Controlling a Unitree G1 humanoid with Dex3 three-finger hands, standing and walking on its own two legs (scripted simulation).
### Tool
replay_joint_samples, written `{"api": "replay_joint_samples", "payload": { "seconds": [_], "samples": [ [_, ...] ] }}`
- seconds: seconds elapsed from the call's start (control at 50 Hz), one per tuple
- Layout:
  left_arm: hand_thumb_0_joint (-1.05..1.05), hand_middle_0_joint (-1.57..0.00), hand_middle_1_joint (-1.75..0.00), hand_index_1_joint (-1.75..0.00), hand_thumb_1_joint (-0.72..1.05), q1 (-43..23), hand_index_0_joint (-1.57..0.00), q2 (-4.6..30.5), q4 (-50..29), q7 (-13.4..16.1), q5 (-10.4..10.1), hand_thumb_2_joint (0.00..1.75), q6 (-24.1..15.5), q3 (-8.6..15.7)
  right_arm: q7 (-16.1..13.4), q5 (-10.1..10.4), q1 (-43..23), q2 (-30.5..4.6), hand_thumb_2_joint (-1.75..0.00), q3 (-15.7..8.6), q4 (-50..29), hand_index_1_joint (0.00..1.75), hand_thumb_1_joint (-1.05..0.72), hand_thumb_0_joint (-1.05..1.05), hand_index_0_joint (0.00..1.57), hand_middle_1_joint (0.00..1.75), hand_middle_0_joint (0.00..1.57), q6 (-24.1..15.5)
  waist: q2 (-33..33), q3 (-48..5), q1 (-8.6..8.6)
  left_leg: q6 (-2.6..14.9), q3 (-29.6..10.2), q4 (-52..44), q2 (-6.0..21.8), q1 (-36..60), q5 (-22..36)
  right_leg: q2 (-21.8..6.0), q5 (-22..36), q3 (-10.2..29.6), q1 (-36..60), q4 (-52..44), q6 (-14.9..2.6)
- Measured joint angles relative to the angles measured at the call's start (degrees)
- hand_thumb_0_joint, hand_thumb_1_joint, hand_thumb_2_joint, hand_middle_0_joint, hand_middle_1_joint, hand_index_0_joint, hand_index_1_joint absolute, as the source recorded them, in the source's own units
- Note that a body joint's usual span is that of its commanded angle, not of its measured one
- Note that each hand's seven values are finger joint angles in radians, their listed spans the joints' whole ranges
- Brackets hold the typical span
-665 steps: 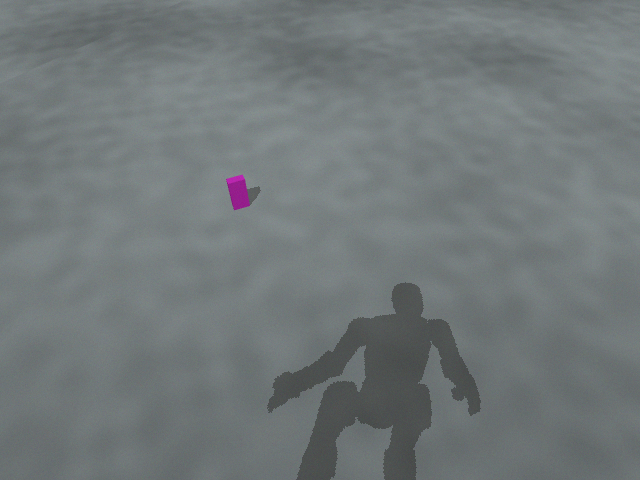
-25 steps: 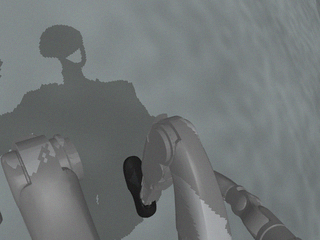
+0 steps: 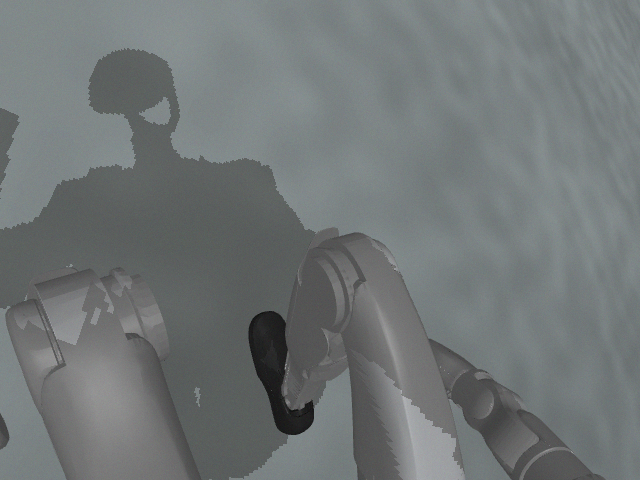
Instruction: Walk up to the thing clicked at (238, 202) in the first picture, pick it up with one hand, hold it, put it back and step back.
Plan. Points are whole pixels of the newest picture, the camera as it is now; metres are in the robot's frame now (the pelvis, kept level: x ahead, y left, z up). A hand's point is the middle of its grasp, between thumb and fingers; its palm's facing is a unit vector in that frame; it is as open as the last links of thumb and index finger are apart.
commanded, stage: settle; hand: left
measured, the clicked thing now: out of the picture +0.43 +0.31 -0.20
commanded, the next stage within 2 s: hold in 0.48 s
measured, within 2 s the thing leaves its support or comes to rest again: leaves its support in 0.16 s
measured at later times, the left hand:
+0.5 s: hand out of the picture +0.41 +0.34 -0.12, palm faces +0.47 -0.88 +0.01, open 8.3 cm
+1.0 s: hand out of the picture +0.35 +0.34 +0.03, palm faces +0.44 -0.90 -0.07, open 8.3 cm
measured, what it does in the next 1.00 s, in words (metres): rises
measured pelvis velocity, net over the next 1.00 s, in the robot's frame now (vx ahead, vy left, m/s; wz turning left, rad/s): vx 0.02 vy -0.01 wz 0.14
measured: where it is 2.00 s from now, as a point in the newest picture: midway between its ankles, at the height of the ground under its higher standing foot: (211, 434)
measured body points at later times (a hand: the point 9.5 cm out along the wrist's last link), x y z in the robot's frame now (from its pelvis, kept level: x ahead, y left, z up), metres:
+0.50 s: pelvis +0.00 +0.00 +0.01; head +0.20 +0.19 +0.36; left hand +0.38 +0.39 -0.12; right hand +0.19 -0.24 -0.03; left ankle +0.08 +0.13 -0.25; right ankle +0.15 -0.13 -0.25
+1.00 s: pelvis +0.02 -0.01 +0.06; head +0.19 +0.11 +0.46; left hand +0.32 +0.39 +0.03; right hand +0.24 -0.22 -0.04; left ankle +0.08 +0.13 -0.25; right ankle +0.15 -0.13 -0.25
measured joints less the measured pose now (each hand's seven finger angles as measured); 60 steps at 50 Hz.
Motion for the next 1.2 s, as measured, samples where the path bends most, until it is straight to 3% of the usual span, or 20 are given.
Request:
{"api": "replay_joint_samples", "payload": {
  "seconds": [0.26, 0.48, 0.8, 1.06, 1.2],
  "samples": [
    [0.02, -0.92, -1.18, -1.18, -0.26, 0.4, -0.9, -0.6, -3.5, -0.5, 0.5, 1.0, 1.1, 0.2, 0.0, 0.3, 0.8, 0.8, -0.9, -0.7, 0.3, 0.3, -0.88, 0.0, 0.21, 0.3, 0.2, 0.1, 0.2, -0.3, 0.63, 0.18, 0.2, -0.2, -0.1, -0.1, -0.2, -0.2, -0.4, 0.0, 0.3, -0.2, -0.45],
    [0.02, -0.95, -1.28, -1.28, -0.37, 2.6, -0.94, -4.1, -13.1, -1.7, 0.0, 1.09, 6.7, -1.3, 0.5, 2.6, 3.7, 1.1, -0.9, -5.0, 1.2, 0.3, -0.89, 0.0, 0.21, 0.3, 0.2, 0.6, 2.9, -4.2, 1.99, 0.25, 2.0, -1.9, -0.3, -1.1, 0.3, -1.2, -1.1, 1.0, -0.7, -0.6, -0.72],
    [0.02, -0.97, -1.29, -1.28, -0.39, 9.6, -0.95, -13.4, -32.4, -5.6, -2.0, 1.1, 19.3, -6.5, -0.3, 10.1, 9.6, 3.5, -0.89, -15.4, 3.2, 0.3, -0.89, 0.0, 0.21, 0.3, 0.2, 1.4, 9.2, -14.2, 5.99, 0.55, 7.7, -7.8, -0.3, -3.0, 0.9, -3.5, -3.1, 4.6, -3.7, -2.5, -1.71],
    [0.02, -0.97, -1.28, -1.26, -0.39, 17.7, -0.96, -23.3, -51.7, -6.9, -5.6, 1.1, 31.3, -10.3, -3.6, 17.8, 11.1, 5.9, -0.89, -25.0, 3.8, 0.3, -0.9, 0.01, 0.21, 0.3, 0.2, 1.5, 14.6, -23.2, 10.29, 0.2, 13.9, -18.8, 0.0, 1.1, 1.0, -5.6, -5.0, 8.7, -2.4, -8.9, -2.56],
    [0.02, -0.97, -1.28, -1.26, -0.39, 20.4, -0.96, -27.4, -59.1, -6.8, -7.1, 1.1, 37.6, -12.5, -5.8, 20.5, 11.7, 6.2, -0.89, -27.9, 2.2, 0.3, -0.91, 0.01, 0.2, 0.3, 0.2, 0.4, 16.3, -25.9, 11.8, 0.05, 16.4, -27.6, 0.6, 7.7, 1.3, -6.0, -4.9, 10.0, 2.8, -16.0, -3.14]
  ]
}}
